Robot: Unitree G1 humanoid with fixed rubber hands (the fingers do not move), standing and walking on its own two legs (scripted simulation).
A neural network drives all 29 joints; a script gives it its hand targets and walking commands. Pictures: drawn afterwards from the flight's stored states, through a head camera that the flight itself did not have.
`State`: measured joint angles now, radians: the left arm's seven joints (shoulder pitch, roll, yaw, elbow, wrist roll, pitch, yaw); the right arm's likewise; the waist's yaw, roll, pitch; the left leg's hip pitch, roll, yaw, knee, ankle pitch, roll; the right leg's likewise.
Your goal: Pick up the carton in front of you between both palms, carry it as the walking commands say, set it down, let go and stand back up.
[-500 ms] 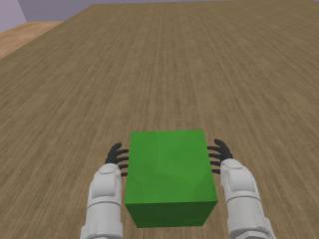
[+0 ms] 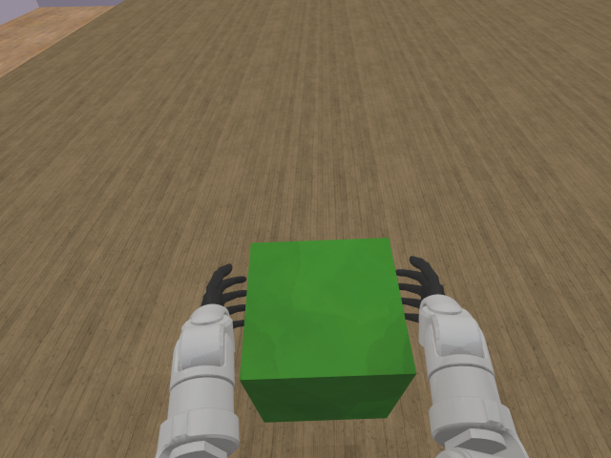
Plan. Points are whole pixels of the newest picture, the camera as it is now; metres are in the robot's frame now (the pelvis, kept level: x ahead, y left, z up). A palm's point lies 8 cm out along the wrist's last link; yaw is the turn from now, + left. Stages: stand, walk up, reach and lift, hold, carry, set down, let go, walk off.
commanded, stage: set down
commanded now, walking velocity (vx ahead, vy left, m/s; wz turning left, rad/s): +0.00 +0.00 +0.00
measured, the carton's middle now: (322, 335) +0.33 +0.00 -0.07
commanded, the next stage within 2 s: none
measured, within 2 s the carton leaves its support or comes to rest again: neither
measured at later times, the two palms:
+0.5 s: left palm (237, 350) +0.37 +0.16 -0.17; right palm (395, 353) +0.35 -0.13 -0.16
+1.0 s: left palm (246, 363) +0.42 +0.16 -0.31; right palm (379, 368) +0.39 -0.13 -0.31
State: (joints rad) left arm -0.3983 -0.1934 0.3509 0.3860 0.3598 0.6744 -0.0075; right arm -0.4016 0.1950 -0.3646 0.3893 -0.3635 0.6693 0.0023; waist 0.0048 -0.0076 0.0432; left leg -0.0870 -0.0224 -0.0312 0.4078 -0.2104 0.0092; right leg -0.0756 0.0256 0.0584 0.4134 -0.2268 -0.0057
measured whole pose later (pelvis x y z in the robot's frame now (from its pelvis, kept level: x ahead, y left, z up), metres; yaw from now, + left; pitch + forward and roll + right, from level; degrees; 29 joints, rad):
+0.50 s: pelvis -0.05 +0.00 -0.09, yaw +0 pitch +31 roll -1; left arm -0.73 -0.10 0.42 0.53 0.28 0.19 0.03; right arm -0.65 0.23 -0.47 0.43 -0.25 0.18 -0.11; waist -0.01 -0.01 0.00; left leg -1.22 -0.05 -0.07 0.99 -0.31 0.00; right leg -1.20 0.06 0.07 0.99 -0.33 0.02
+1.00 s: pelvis -0.07 +0.01 -0.22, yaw -1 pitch +46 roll -3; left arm -1.02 0.02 0.41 0.70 0.27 0.29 0.05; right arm -0.93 0.15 -0.56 0.54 -0.25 0.28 -0.11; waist -0.03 -0.01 -0.16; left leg -1.88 -0.10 -0.07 1.54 -0.46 0.00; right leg -1.85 0.09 0.06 1.52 -0.49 0.06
